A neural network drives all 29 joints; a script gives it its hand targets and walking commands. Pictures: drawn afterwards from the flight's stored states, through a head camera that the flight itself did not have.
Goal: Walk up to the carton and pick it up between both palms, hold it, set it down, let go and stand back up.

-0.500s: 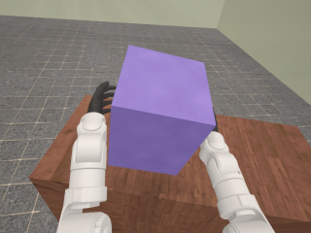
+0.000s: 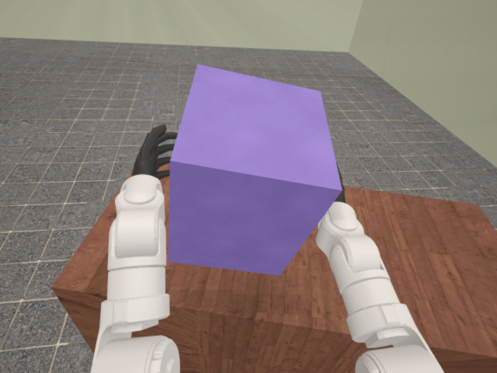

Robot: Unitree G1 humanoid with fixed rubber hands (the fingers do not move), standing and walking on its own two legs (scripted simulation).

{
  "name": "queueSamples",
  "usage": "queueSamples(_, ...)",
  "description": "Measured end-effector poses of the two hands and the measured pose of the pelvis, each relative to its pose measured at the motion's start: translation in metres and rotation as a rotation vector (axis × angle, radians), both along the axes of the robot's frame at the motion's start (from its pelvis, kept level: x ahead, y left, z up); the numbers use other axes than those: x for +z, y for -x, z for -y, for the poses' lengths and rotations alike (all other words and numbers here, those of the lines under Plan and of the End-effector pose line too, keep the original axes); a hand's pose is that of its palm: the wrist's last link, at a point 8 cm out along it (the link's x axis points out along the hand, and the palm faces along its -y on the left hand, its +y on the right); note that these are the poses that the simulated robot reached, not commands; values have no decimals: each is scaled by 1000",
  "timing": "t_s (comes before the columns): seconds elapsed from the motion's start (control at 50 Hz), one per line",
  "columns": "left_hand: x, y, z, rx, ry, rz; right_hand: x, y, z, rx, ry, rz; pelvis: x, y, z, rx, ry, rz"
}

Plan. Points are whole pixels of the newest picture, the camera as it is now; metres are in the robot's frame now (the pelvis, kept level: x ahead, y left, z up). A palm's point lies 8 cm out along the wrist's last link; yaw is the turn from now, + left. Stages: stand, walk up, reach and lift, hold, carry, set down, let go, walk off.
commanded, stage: hold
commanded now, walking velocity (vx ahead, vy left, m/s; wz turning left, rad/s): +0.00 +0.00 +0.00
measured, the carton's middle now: (242, 178) +0.39 +0.01 +0.16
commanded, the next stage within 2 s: none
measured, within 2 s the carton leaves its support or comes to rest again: neither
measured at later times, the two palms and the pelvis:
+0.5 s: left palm (144, 174) +0.35 +0.15 +0.20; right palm (329, 199) +0.34 -0.13 +0.16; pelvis -0.01 +0.00 +0.00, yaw +0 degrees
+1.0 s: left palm (144, 175) +0.35 +0.15 +0.19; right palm (328, 199) +0.34 -0.13 +0.16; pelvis +0.00 +0.00 +0.00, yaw +0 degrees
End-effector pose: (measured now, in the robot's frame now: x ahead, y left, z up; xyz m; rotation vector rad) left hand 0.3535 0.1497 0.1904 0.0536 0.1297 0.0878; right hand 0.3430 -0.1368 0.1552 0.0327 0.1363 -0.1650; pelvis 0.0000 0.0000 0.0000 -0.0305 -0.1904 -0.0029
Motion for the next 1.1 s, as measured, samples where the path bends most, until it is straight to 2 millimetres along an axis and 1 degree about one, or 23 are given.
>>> queueSamples(0.14,5,3,-4,10,2,-5,4,0,-4,8,-5,-2,0,4,2,3,-4,0)
queueSamples(0.32,9,3,-3,9,-3,-5,7,0,-3,10,-4,2,0,8,3,4,-6,-1)
queueSamples(1.1,3,3,-4,11,-5,-12,4,-1,-4,11,-1,9,0,2,3,7,-4,5)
